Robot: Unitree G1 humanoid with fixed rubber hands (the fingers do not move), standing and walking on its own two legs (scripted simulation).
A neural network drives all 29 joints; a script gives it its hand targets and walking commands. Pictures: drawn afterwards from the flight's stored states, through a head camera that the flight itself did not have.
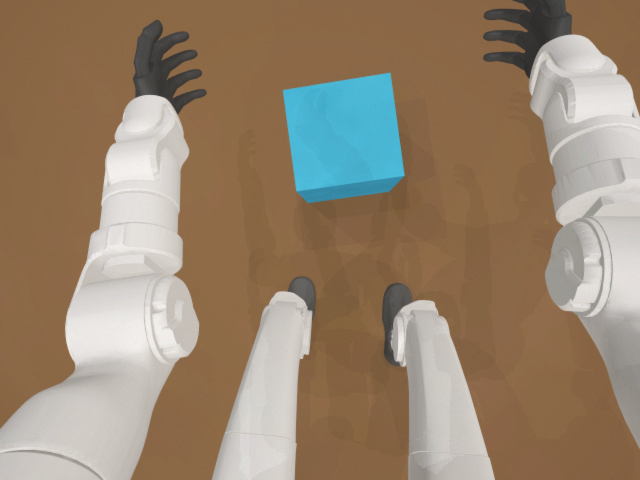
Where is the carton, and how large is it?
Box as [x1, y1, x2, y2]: [283, 73, 404, 202]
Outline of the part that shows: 390,73 283,90 296,191 308,202 388,191 404,175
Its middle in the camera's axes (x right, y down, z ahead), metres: +0.06 -0.20 +0.86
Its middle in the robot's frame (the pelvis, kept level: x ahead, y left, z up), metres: +0.54 +0.04 -0.53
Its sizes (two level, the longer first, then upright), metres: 0.210 0.200 0.250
